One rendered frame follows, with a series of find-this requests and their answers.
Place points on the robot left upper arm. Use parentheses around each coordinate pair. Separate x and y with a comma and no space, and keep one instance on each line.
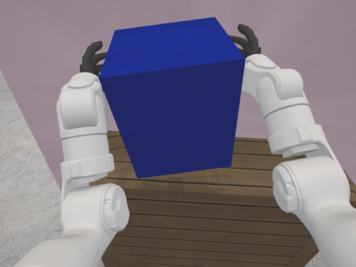
(91,217)

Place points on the robot right forearm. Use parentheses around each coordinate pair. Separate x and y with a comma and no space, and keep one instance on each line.
(285,109)

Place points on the right robot hand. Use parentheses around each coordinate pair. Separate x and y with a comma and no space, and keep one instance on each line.
(250,47)

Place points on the robot left forearm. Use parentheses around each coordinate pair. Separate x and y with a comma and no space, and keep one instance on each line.
(82,126)

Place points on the carton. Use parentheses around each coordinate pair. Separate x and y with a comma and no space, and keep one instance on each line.
(174,91)

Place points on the left robot hand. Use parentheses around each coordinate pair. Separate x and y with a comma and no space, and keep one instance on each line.
(90,59)

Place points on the pedestal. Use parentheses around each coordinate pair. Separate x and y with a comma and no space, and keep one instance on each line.
(224,217)

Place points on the robot right upper arm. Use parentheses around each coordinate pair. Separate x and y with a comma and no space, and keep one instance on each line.
(315,190)

